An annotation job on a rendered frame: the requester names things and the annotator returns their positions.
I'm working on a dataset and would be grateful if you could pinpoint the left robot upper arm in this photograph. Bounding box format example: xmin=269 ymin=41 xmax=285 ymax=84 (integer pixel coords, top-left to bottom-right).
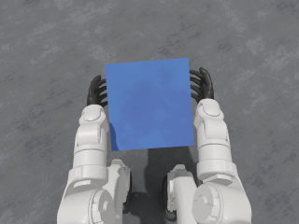
xmin=57 ymin=188 xmax=117 ymax=224

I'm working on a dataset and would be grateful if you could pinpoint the left robot forearm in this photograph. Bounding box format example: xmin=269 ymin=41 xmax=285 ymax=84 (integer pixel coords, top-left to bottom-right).
xmin=57 ymin=105 xmax=109 ymax=224

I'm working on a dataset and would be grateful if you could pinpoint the right robot forearm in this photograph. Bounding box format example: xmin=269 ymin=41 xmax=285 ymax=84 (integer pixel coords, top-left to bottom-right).
xmin=193 ymin=98 xmax=247 ymax=196

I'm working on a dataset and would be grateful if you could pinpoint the right robot thigh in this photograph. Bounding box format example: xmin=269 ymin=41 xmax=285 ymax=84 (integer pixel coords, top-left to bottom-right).
xmin=167 ymin=169 xmax=198 ymax=224

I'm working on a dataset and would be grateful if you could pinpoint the right robot upper arm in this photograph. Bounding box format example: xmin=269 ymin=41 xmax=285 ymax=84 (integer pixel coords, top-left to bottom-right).
xmin=192 ymin=182 xmax=252 ymax=224

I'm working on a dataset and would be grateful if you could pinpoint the robot right foot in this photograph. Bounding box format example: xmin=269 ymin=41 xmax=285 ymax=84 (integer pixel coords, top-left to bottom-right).
xmin=162 ymin=175 xmax=177 ymax=220

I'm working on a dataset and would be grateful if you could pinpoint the robot right hand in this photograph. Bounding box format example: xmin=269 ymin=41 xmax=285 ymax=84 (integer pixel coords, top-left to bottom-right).
xmin=189 ymin=67 xmax=214 ymax=104

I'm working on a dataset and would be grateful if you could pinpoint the carton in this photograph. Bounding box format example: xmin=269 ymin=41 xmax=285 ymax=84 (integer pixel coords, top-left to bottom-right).
xmin=105 ymin=58 xmax=194 ymax=151

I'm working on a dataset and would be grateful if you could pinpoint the robot left hand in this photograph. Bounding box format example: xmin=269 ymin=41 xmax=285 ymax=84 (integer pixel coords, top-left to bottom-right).
xmin=86 ymin=75 xmax=108 ymax=107

